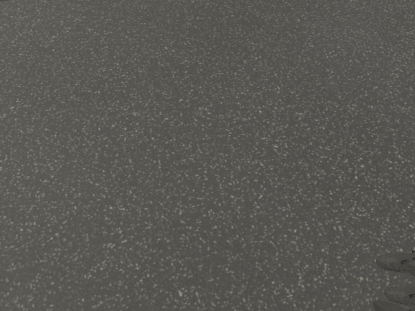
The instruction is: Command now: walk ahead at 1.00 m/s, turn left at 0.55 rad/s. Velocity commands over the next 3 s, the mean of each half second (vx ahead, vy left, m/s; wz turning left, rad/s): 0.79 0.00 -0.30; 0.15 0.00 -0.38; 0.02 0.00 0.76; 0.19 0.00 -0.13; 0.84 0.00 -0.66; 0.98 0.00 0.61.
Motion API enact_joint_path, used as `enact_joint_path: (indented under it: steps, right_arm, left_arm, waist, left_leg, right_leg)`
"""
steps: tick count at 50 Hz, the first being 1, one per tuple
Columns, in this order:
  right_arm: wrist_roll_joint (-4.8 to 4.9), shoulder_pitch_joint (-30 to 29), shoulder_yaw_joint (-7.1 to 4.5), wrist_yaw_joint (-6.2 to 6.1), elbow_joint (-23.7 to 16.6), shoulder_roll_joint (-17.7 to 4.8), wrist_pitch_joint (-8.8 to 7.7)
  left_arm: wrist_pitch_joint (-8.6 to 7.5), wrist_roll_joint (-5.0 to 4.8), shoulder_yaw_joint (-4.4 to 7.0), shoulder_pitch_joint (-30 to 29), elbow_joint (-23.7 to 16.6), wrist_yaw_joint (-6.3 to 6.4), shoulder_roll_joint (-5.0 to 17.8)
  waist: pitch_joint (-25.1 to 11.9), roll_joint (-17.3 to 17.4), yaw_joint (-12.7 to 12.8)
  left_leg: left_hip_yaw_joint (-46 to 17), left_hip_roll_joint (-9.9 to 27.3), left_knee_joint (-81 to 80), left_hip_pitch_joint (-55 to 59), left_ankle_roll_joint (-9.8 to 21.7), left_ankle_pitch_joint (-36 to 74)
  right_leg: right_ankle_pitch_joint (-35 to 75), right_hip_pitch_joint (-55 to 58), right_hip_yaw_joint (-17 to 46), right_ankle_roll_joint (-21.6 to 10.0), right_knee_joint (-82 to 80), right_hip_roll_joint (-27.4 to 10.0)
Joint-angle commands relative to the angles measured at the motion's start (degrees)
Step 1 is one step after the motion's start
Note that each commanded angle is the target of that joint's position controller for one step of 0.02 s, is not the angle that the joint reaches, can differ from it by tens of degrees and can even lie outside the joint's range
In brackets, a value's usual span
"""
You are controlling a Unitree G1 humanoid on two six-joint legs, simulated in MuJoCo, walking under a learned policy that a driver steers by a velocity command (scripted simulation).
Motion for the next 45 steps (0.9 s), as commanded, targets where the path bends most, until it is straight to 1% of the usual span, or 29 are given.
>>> enact_joint_path:
  steps: [1, 4, 6, 7, 8, 9, 10, 12, 13, 14, 16, 17, 18, 19, 21, 23, 24, 25, 26, 27, 28, 29, 30, 32, 34, 36, 39, 43, 45]
  right_arm:
    - [-1.01, -0.39, 1.79, 0.90, 0.20, 2.60, -0.80]
    - [-2.47, -1.71, 1.70, -2.84, 2.47, 0.24, -1.17]
    - [-2.59, 13.37, 0.61, -5.01, 8.23, -2.19, -1.28]
    - [-2.75, 24.68, -0.74, -5.99, 12.34, -4.64, -1.81]
    - [-3.14, 28.05, -1.66, -6.25, 13.74, -7.94, -2.34]
    - [-2.50, 32.34, -2.10, -6.27, 11.92, -10.29, -2.81]
    - [-1.01, 34.31, -3.15, -6.30, 12.68, -10.01, -2.52]
    - [-1.21, 23.87, -1.69, -7.43, 13.70, -3.62, -3.45]
    - [-1.47, 24.05, -1.42, -7.66, 13.84, -3.49, -4.59]
    - [-0.45, 24.96, -0.72, -7.42, 14.54, -0.53, -5.46]
    - [1.71, 17.12, 0.07, -7.11, 15.21, 2.42, -7.10]
    - [1.69, 12.01, 0.23, -7.20, 14.71, 2.34, -8.00]
    - [1.98, 9.34, 0.41, -7.12, 14.59, 3.28, -8.34]
    - [2.74, 3.12, 0.14, -8.42, 11.41, 2.71, -7.69]
    - [4.38, 4.54, -1.33, -9.81, 11.03, -3.45, -6.61]
    - [5.56, 4.56, -2.18, -10.04, 10.26, -5.77, -4.82]
    - [5.08, 3.91, -1.79, -9.52, 9.83, -4.69, -4.36]
    - [3.73, 3.72, -0.46, -8.11, 9.71, 1.42, -4.13]
    - [2.82, 15.69, 1.08, -6.89, 6.69, 6.47, -4.50]
    - [2.67, 21.99, 0.97, -6.44, 7.07, 1.05, -4.96]
    - [3.21, 17.93, 0.10, -6.55, 6.66, -2.97, -4.79]
    - [2.55, 13.22, -0.37, -7.40, 6.05, -3.32, -4.14]
    - [1.94, 11.34, -0.48, -8.14, 5.67, -3.13, -3.37]
    - [1.53, 8.77, -0.83, -8.62, 4.66, -3.37, -2.14]
    - [1.05, 5.58, -0.27, -8.68, 3.67, -0.31, -2.11]
    - [1.66, 4.27, 0.00, -8.66, 3.56, 0.96, -1.90]
    - [2.27, 3.08, 0.18, -8.50, 4.16, 1.05, -1.43]
    - [2.18, 0.50, 1.02, -7.80, 4.05, 2.70, -2.11]
    - [2.84, -0.50, 0.35, -7.40, 3.63, 0.52, -2.32]
  left_arm:
    - [-1.33, 0.48, -0.69, -4.08, -3.45, 0.25, 3.13]
    - [1.83, 0.19, -0.65, 2.40, -0.03, 1.15, 6.41]
    - [4.52, 1.21, -0.82, 4.63, 2.55, 2.31, 6.90]
    - [5.08, 0.72, -0.62, 2.03, 2.55, 2.00, 6.84]
    - [4.32, 0.11, -0.86, 0.52, 1.48, 1.21, 1.39]
    - [2.85, -3.15, -1.77, 5.44, -1.84, 1.50, -1.38]
    - [2.09, -5.13, -0.97, -1.85, -3.63, 1.80, 2.84]
    - [2.85, -1.59, -1.17, -10.66, -3.43, 0.80, 2.59]
    - [4.35, 0.59, -1.50, -8.51, -2.32, 0.56, 0.61]
    - [5.87, 2.29, -1.52, -6.41, -1.34, -0.04, -1.05]
    - [6.29, 0.32, -1.92, -15.36, -6.00, -1.61, -5.28]
    - [5.91, 0.67, -2.26, -16.66, -7.17, -2.65, -6.28]
    - [5.37, 0.61, -2.31, -14.24, -6.02, -3.57, -6.59]
    - [4.06, -4.15, -1.15, -11.18, -4.85, -2.52, -4.95]
    - [3.98, -2.47, -0.04, -8.06, -5.02, -2.71, -2.26]
    - [5.27, -1.68, 2.19, -0.89, -4.19, -3.21, 2.25]
    - [6.22, -1.55, 3.67, 6.43, -2.62, -3.12, 4.89]
    - [6.67, -2.29, 3.33, 6.19, -1.69, -2.76, 5.08]
    - [4.94, 0.72, 2.43, -4.36, -7.37, -2.87, 8.92]
    - [3.94, 1.51, 3.36, -10.46, -12.58, -3.54, 11.12]
    - [3.72, 0.01, 3.37, -14.89, -15.45, -3.95, 9.26]
    - [3.57, -2.08, 3.07, -17.45, -15.93, -3.90, 7.51]
    - [3.53, -2.86, 2.62, -18.93, -16.22, -3.53, 6.50]
    - [4.07, -2.36, 2.57, -19.50, -17.49, -2.00, 5.63]
    - [5.09, -2.71, 2.92, -17.58, -17.53, -0.28, 5.73]
    - [6.56, -2.86, 3.43, -16.84, -18.12, 1.47, 6.76]
    - [8.56, -2.29, 2.25, -16.78, -18.84, 3.37, 3.12]
    - [8.69, 0.27, -0.24, -16.76, -17.76, 3.36, -2.19]
    - [8.06, 0.98, 0.27, -17.09, -17.21, 2.74, 0.14]
  waist:
    - [7.77, -1.79, -4.03]
    - [7.60, -2.48, -2.73]
    - [-0.78, -5.01, -8.99]
    - [-4.60, -3.39, -15.18]
    - [-9.43, 6.76, -14.07]
    - [-24.88, 8.89, -11.79]
    - [-28.82, 5.30, -16.95]
    - [-7.58, -2.09, -11.14]
    - [-4.23, -0.39, -8.99]
    - [-1.57, -5.44, -6.45]
    - [7.50, -2.80, -1.57]
    - [8.93, 1.65, 0.38]
    - [7.44, 3.65, 1.64]
    - [2.63, 5.75, 1.14]
    - [-4.52, 3.64, 2.76]
    - [-9.28, 1.84, 7.01]
    - [-11.35, -1.50, 11.12]
    - [-3.82, -14.97, 9.29]
    - [-8.46, -28.22, -3.82]
    - [-20.11, -20.49, -4.42]
    - [-16.01, -8.49, -4.54]
    - [-10.08, -0.17, -5.77]
    - [-8.13, 1.59, -6.99]
    - [-6.72, -1.10, -7.24]
    - [-7.59, -1.73, -6.15]
    - [-10.76, -2.92, -5.57]
    - [-13.23, -5.71, -3.52]
    - [-9.56, -7.07, -1.49]
    - [-5.86, -7.41, -0.74]
  left_leg:
    - [-0.07, -1.97, -8.57, 17.29, 1.52, 9.84]
    - [3.47, -5.18, -16.17, 15.70, 2.09, -3.44]
    - [2.67, -3.44, -17.13, 32.02, 3.62, -11.83]
    - [-0.40, -0.09, -21.15, 47.89, 4.91, -9.35]
    - [-8.55, 9.49, -9.51, 65.48, 6.25, 1.20]
    - [-18.52, 21.92, 8.76, 84.36, 8.13, 29.29]
    - [-27.75, 25.13, -4.84, 84.38, 12.39, 4.19]
    - [-23.51, 19.89, -22.54, 56.73, 8.52, -22.25]
    - [-22.71, 22.34, -20.92, 47.54, 10.78, -4.18]
    - [-17.13, 21.08, -19.33, 40.95, 9.35, -0.90]
    - [-4.20, 14.95, -27.98, 23.77, 2.08, -3.41]
    - [1.94, 10.74, -29.54, 17.60, 0.22, -0.62]
    - [7.82, 6.42, -27.38, 14.15, -0.95, 0.74]
    - [8.77, 5.67, -25.73, 15.72, -1.40, 3.53]
    - [8.49, 6.74, -19.63, 25.68, -2.20, 16.42]
    - [8.34, 6.73, -3.73, 28.62, -4.13, 21.70]
    - [7.34, 5.69, 11.12, 22.97, -5.98, 13.94]
    - [6.91, -4.38, 33.48, 13.85, -9.64, -44.12]
    - [-2.08, -12.37, 50.61, 2.58, -11.05, -59.34]
    - [-11.74, -10.49, 53.00, 2.92, -9.79, -56.59]
    - [-11.86, -8.50, 48.25, 2.30, -8.20, -52.34]
    - [-11.29, -6.29, 43.06, 1.91, -8.11, -48.38]
    - [-11.77, -4.92, 38.58, 3.95, -8.31, -45.91]
    - [-12.19, -3.88, 30.15, 7.95, -9.38, -43.81]
    - [-11.05, -4.99, 21.63, 7.71, -10.67, -41.18]
    - [-9.97, -6.00, 15.74, 6.06, -12.01, -36.44]
    - [-7.72, -3.25, 10.64, 7.02, -12.89, -27.21]
    - [-6.99, 0.29, 5.22, 11.26, -11.26, -20.64]
    - [-6.53, -0.03, 4.15, 10.06, -9.93, -24.37]
  right_leg:
    - [21.84, -18.77, 2.43, -5.27, -7.52, -11.53]
    - [48.93, -3.90, 3.68, -7.95, 5.20, -12.48]
    - [63.08, -3.04, 7.53, -9.44, 29.21, -13.29]
    - [54.26, -13.79, 8.07, -9.14, 49.72, -10.57]
    - [-8.08, -35.48, 11.04, -8.56, 76.97, -1.34]
    - [-16.13, -50.34, 23.62, -9.19, 88.29, -0.30]
    - [-5.55, -59.98, 22.01, -8.21, 84.09, -0.64]
    - [3.87, -58.79, 17.27, -7.17, 71.66, -5.35]
    - [0.51, -54.53, 15.97, -6.15, 74.51, -4.65]
    - [-0.34, -51.46, 17.35, -6.19, 71.61, -7.49]
    - [7.71, -46.71, 17.66, -4.86, 50.04, -9.86]
    - [16.14, -39.82, 16.01, -4.97, 38.77, -8.96]
    - [26.26, -31.13, 13.27, -5.09, 29.10, -7.00]
    - [28.00, -26.65, 12.83, -2.33, 28.00, -4.49]
    - [31.97, -21.27, 9.72, -3.05, 22.86, -0.10]
    - [32.77, -10.28, 7.38, -6.31, 20.39, 4.05]
    - [35.46, 1.06, 9.79, -8.65, 20.35, 3.88]
    - [48.64, 1.46, 17.58, -11.59, 13.96, 0.46]
    - [73.42, 3.74, 47.60, -23.02, 10.14, -10.58]
    - [58.75, 7.31, 61.47, -28.30, 2.34, -17.61]
    - [39.54, 1.25, 59.95, -26.68, -0.34, -15.79]
    - [30.03, -6.31, 56.21, -23.36, -1.40, -12.52]
    - [30.16, -12.08, 53.20, -21.45, -1.88, -10.56]
    - [41.23, -17.62, 45.58, -18.32, -0.99, -6.18]
    - [51.58, -17.44, 40.34, -16.04, 1.66, -2.80]
    - [56.51, -14.16, 37.94, -13.13, 3.70, -2.32]
    - [56.05, -13.73, 33.24, -8.66, 5.74, -1.95]
    - [47.23, -16.51, 31.88, -8.31, 3.41, -4.26]
    - [45.49, -15.93, 32.58, -9.53, 2.81, -6.49]
Next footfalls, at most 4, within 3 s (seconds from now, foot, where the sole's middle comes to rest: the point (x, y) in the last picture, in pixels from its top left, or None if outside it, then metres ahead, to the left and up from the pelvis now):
0.14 left None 0.31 0.08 -0.86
0.50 right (266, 264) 0.67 -0.12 -0.86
1.16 left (230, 217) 0.85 0.02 -0.86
1.60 right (282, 199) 0.95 -0.19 -0.86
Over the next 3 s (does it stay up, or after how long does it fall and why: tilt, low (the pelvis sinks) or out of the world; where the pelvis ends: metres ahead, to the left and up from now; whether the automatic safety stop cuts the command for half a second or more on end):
stays up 1.65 -0.39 -0.10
